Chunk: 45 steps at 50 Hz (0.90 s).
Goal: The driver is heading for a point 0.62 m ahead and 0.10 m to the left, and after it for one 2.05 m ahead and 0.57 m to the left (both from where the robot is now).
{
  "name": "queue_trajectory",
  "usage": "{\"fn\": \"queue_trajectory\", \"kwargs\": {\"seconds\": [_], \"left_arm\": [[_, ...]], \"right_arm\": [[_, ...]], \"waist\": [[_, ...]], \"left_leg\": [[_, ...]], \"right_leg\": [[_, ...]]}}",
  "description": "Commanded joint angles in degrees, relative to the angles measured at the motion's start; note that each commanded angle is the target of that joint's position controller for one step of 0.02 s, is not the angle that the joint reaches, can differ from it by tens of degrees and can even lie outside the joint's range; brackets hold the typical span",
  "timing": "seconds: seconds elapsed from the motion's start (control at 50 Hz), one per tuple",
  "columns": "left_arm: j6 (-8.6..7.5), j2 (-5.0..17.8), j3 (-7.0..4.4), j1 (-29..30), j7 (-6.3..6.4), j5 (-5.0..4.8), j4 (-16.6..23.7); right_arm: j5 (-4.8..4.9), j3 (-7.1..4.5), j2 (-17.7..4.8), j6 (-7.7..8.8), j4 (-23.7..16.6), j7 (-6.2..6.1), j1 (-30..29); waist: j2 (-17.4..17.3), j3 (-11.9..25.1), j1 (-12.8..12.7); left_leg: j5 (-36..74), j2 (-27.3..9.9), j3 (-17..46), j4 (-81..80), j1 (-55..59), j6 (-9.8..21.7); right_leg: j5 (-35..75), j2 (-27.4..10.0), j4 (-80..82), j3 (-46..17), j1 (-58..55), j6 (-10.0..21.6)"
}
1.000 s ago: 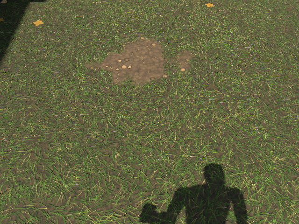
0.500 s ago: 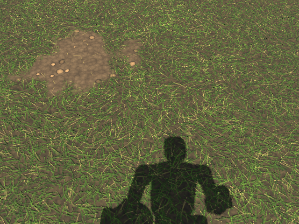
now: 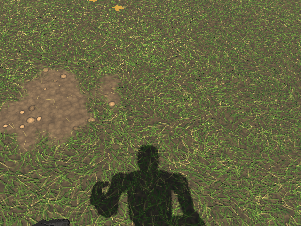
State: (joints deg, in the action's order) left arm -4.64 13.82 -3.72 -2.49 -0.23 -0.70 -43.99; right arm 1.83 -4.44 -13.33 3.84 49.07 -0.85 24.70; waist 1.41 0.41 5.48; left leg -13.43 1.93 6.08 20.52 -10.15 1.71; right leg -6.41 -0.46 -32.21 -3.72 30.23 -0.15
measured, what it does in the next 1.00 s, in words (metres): walks ahead, turning left: right foot, then left foot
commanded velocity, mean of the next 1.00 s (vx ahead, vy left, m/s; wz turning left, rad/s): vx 0.50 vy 0.00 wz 0.26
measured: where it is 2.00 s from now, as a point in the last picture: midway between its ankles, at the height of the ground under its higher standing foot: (91, 107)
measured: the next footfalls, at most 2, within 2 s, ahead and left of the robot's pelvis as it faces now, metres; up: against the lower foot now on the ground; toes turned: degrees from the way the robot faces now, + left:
right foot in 0.10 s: +0.18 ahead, -0.13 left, +0.00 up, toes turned +7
left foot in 0.58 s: +0.42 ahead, +0.20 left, +0.00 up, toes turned +23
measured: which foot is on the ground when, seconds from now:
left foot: down 0.00-0.10, up 0.12-0.56, down 0.58-1.00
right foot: up 0.00-0.08, down 0.10-0.58, up 0.60-1.00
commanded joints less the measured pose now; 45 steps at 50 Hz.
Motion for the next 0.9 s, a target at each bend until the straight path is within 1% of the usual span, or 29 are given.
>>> {"fn": "queue_trajectory", "kwargs": {"seconds": [0.02,0.06,0.08,0.1,0.12,0.14,0.16,0.18,0.2,0.24,0.26,0.3,0.36,0.42,0.48,0.52,0.54,0.56,0.58,0.6,0.62,0.64,0.66,0.68,0.7,0.72,0.76,0.82,0.9], "left_arm": [[-1.87,3.88,-0.67,5.49,-0.38,-0.55,4.77],[-2.41,4.87,-1.27,2.32,-0.42,-0.61,3.6],[-2.49,6.18,-1.96,-2.26,-0.14,-0.31,2.17],[-2.51,9.22,-3.04,-11.07,0.41,0.35,0.44],[-1.73,14.48,-4.36,-17.17,0.9,1.03,-0.44],[-1.29,12.59,-4.17,-18.77,0.65,0.59,-1.79],[-1.36,8.34,-2.92,-16.06,0.55,0.31,-1.08],[-1.37,5.94,-2.18,-12.67,0.38,0.33,-0.58],[-1.32,4.58,-1.66,-9.67,0.16,0.54,-0.57],[-1.44,3.56,-1.23,-7.32,-0.01,0.94,-1.18],[-1.58,4.11,-1.43,-7.41,-0.02,0.99,-1.77],[-1.73,5.47,-1.86,-7.94,0.08,1.05,-2.93],[-1.55,7.61,-2.24,-7.91,0.44,0.79,-3.97],[-1.32,9.54,-2.5,-10.35,0.64,0.05,-5.01],[-0.46,11.32,-2.9,-12.92,0.68,-0.68,-6.41],[0.42,13.19,-3.36,-13.32,0.91,-0.85,-6.54],[0.97,14.21,-3.6,-13.48,1.16,-0.88,-6.53],[1.49,14.25,-3.46,-13.09,1.48,-0.85,-6.36],[1.43,12.91,-2.79,-13.89,1.79,0.13,-5.56],[-0.02,3.66,0.45,-20.51,0.54,2.17,-2.77],[-2.29,8.4,-0.12,-17.6,-0.61,-0.02,-4.06],[-2.91,11.13,-1.12,-12.1,-0.95,-2.63,-2.73],[-3.12,10.33,-0.7,-9.76,-0.54,-2.41,-2.15],[-2.76,9.99,-0.86,-9.1,-0.02,-1.22,-2.84],[-1.78,9.96,-1.12,-10.96,0.07,-0.91,-3.65],[-0.72,9.16,-1.1,-12.72,0.07,-0.92,-4.33],[0.94,7.16,-0.8,-13.49,0.3,-0.71,-4.92],[1.41,6.48,-0.79,-9.15,0.41,-0.52,-3.88],[0.6,5.47,-0.5,-4.42,-0.66,-0.47,-2.64]], "right_arm": [[0.36,-2.5,-10.24,0.36,-3.11,-0.57,-1.51],[0.46,-2.35,-9.71,-0.05,-3.08,-0.78,-2.32],[0.2,-2.02,-8.63,-0.11,-3.58,-0.72,-3.45],[-0.21,-1.13,-5.89,0.2,-4.93,-0.51,-6.14],[0.15,0.04,-1.82,1.08,-6.59,-0.46,-2.41],[0.96,-0.54,-5.71,1.55,-6.92,-0.65,-1.1],[0.98,-1.46,-9.23,1.44,-6.44,-0.54,-2.87],[0.52,-1.66,-9.17,1.0,-6.35,-0.43,-4.85],[-0.06,-1.73,-8.33,0.67,-6.63,-0.38,-6.57],[-0.14,-1.57,-6.31,-0.01,-7.62,0.01,-8.45],[-0.03,-1.25,-5.08,-0.26,-8.13,0.23,-8.93],[-0.12,-0.93,-4.33,-0.55,-9.41,0.6,-10.93],[-0.33,-0.02,-3.23,-0.48,-11.12,1.62,-15.31],[-0.46,0.41,-3.55,-0.56,-13.3,2.84,-20.99],[-0.37,0.28,-4.89,-1.04,-15.53,3.88,-24.41],[-0.61,-0.5,-6.79,-1.37,-16.19,4.32,-23.58],[-0.69,-1.31,-8.33,-1.57,-15.65,4.35,-20.1],[-0.5,-2.74,-10.62,-1.75,-13.43,4.12,-11.75],[-0.34,-4.68,-14.69,-2.23,-10.76,3.02,-1.63],[-0.04,-5.06,-20.59,-1.81,-10.72,2.48,-2.75],[-0.57,-3.32,-15.34,-1.55,-11.66,2.35,1.12],[-1.49,-2.55,-13.0,-1.04,-10.82,2.46,-1.11],[-1.27,-2.03,-11.84,-0.52,-11.36,2.38,-5.76],[-1.64,-1.38,-9.92,-0.14,-11.51,2.29,-9.94],[-2.41,-0.7,-8.06,0.34,-11.76,2.31,-12.27],[-2.61,-0.61,-7.7,0.81,-11.45,2.38,-13.1],[-2.39,-0.77,-8.29,1.99,-10.11,2.44,-13.29],[-2.89,-0.98,-8.76,2.55,-7.99,1.66,-11.77],[-2.7,-0.87,-9.25,2.73,-6.31,0.93,-11.31]], "waist": [[-8.73,0.83,-2.41],[-8.13,2.0,-5.04],[-8.01,3.91,-7.36],[-4.74,8.65,-11.82],[8.9,14.57,-11.89],[13.5,13.57,-11.63],[8.88,7.65,-11.34],[6.88,3.87,-10.33],[5.3,1.02,-9.13],[4.74,-1.75,-7.19],[4.57,-1.83,-6.76],[3.12,-2.04,-6.47],[2.69,-2.46,-7.04],[1.53,-3.22,-8.79],[1.58,-4.11,-8.9],[2.98,-2.18,-7.23],[3.81,0.29,-4.86],[3.05,4.36,-0.06],[-1.27,9.46,4.23],[-17.72,15.32,-2.7],[-11.49,24.31,1.36],[-8.21,16.16,2.2],[-4.41,10.42,0.08],[-2.46,6.67,-2.17],[-3.57,5.24,-4.57],[-4.45,4.67,-5.84],[-4.28,2.52,-6.87],[-3.44,-0.91,-5.75],[-3.89,-2.58,-3.84]], "left_leg": [[5.2,-12.55,14.22,-6.17,-1.0,9.95],[4.71,-11.16,14.96,-2.69,-2.42,8.29],[5.47,-9.11,14.07,1.58,-5.68,6.93],[4.37,-5.68,10.27,13.48,-13.08,4.6],[-9.64,0.81,1.88,30.84,-29.01,1.19],[-18.45,-1.53,0.97,42.13,-38.22,0.58],[-14.47,-4.52,2.44,47.22,-40.47,0.71],[-10.25,-5.79,1.57,48.12,-39.91,0.45],[-7.0,-6.87,1.22,46.86,-38.96,0.22],[-3.02,-8.79,1.06,44.2,-35.9,-0.04],[-1.36,-8.95,0.37,43.27,-35.33,-0.34],[2.68,-8.96,-0.35,39.02,-35.34,-1.12],[12.55,-8.61,-2.71,27.85,-31.16,-0.97],[17.55,-7.47,-5.49,19.88,-27.66,0.06],[13.38,-6.59,-6.86,16.05,-27.73,1.95],[7.02,-3.41,-10.05,15.24,-22.76,4.0],[4.1,-1.13,-11.71,15.07,-17.09,5.3],[5.74,1.36,-12.67,12.15,-5.46,7.17],[7.06,-1.45,-5.53,11.65,12.76,9.89],[-1.18,-18.38,27.21,6.72,33.32,20.16],[-6.9,-23.14,40.3,-1.76,35.81,21.87],[-1.9,-21.68,30.96,-2.41,30.39,18.41],[4.8,-19.58,22.91,-2.35,20.96,16.12],[10.75,-17.67,16.77,-3.17,12.31,14.54],[14.23,-16.04,12.57,-4.99,6.44,13.69],[14.22,-15.55,10.61,-7.13,2.97,13.5],[15.77,-15.11,5.98,-10.61,-0.48,13.44],[17.05,-13.89,-0.49,-13.11,0.38,11.6],[17.07,-12.08,-8.27,-14.54,1.99,8.13]], "right_leg": [[1.5,1.67,5.45,0.93,-6.48,-0.02],[2.17,1.64,9.84,1.3,-14.85,1.29],[1.33,0.06,10.46,0.69,-22.77,2.55],[-1.12,-6.91,10.19,-5.51,-35.43,5.49],[-8.32,-19.32,12.78,-22.74,-51.46,12.18],[-18.67,-24.89,15.8,-34.21,-50.33,16.57],[-20.95,-22.31,16.94,-29.25,-45.25,15.23],[-17.04,-19.03,18.58,-22.64,-40.27,13.09],[-11.87,-16.95,20.28,-17.62,-35.5,12.0],[-1.54,-14.67,22.6,-9.8,-28.93,10.42],[2.56,-14.39,23.23,-7.13,-27.59,10.47],[9.38,-14.04,23.96,-2.28,-26.35,10.95],[12.86,-12.43,24.49,4.75,-24.22,9.96],[12.73,-12.8,24.26,8.52,-25.65,8.86],[17.1,-15.11,21.58,10.61,-31.85,7.47],[33.07,-15.48,15.07,12.79,-34.74,6.31],[41.67,-15.2,8.43,13.86,-35.09,5.68],[44.83,-13.74,-2.58,15.41,-31.86,4.33],[32.99,-11.67,-19.09,15.58,-18.8,1.97],[-21.95,-1.03,-40.62,12.62,7.81,-1.13],[-27.34,0.03,-47.32,-0.14,11.94,-0.13],[-22.58,-2.66,-47.98,-0.18,16.11,0.83],[-17.63,-5.56,-43.78,0.25,14.81,1.53],[-14.47,-7.71,-39.64,0.45,11.53,1.41],[-12.34,-9.21,-37.46,-0.33,7.13,1.48],[-10.97,-9.61,-36.1,-0.51,4.41,1.32],[-7.64,-9.66,-33.13,-0.39,4.31,0.57],[2.01,-8.71,-24.95,-2.08,9.42,-0.18],[15.33,-5.86,-11.2,-0.15,7.34,0.3]]}}
Keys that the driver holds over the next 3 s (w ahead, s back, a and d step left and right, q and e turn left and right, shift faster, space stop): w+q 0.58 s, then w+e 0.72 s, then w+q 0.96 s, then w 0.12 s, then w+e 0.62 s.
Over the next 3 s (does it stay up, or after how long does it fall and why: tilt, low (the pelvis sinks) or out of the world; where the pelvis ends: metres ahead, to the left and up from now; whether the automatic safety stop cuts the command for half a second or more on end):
stays up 1.57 0.48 -0.01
